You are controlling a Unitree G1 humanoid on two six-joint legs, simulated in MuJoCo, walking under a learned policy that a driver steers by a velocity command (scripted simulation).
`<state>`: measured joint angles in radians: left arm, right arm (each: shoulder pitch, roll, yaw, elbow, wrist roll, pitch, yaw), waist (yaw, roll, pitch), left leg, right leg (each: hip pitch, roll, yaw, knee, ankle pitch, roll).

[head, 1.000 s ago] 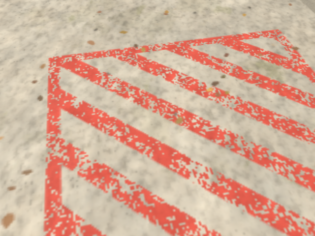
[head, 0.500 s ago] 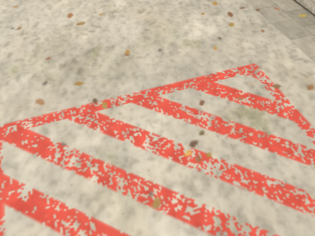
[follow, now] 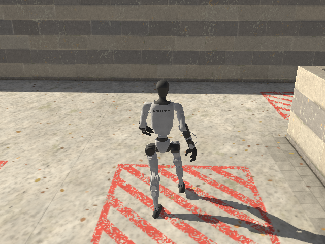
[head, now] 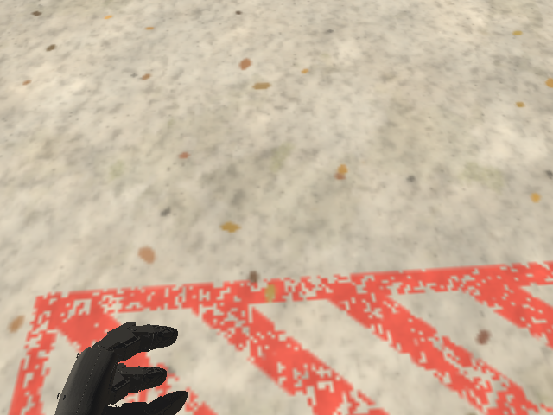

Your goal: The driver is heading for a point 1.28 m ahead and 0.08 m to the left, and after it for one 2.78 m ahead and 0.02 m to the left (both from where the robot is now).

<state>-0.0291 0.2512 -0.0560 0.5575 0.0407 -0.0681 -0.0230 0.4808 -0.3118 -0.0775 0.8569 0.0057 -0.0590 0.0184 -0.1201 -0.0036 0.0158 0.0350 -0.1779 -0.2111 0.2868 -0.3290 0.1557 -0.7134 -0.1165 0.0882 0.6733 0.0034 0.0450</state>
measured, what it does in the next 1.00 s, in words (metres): walks ahead: right foot, then left foot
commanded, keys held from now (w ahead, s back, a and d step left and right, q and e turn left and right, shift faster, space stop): w+q+shift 0.34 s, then w+shift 0.06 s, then w+e+shift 0.60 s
